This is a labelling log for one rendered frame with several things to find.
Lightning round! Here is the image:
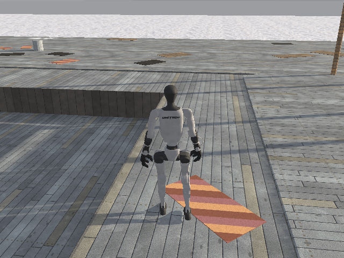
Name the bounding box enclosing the right robot thigh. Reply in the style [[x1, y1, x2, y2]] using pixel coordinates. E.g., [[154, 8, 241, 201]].
[[180, 149, 190, 185]]

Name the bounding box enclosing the right robot forearm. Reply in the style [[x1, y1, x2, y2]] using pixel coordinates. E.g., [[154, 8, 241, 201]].
[[191, 129, 200, 151]]

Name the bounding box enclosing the robot left hand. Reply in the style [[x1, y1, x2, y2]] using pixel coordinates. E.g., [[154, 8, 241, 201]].
[[140, 154, 153, 168]]

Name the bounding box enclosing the robot right shin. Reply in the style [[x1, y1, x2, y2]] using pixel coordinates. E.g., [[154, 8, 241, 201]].
[[183, 175, 190, 213]]

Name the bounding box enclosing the robot right upper arm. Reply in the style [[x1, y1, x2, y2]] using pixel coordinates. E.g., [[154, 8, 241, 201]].
[[182, 108, 196, 137]]

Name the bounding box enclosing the robot right hand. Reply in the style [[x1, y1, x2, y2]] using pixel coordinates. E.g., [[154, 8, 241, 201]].
[[190, 150, 202, 162]]

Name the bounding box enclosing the left robot forearm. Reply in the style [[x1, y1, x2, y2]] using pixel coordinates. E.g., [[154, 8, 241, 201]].
[[142, 131, 152, 155]]

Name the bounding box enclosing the robot left upper arm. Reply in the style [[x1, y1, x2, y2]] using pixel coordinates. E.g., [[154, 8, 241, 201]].
[[147, 109, 160, 139]]

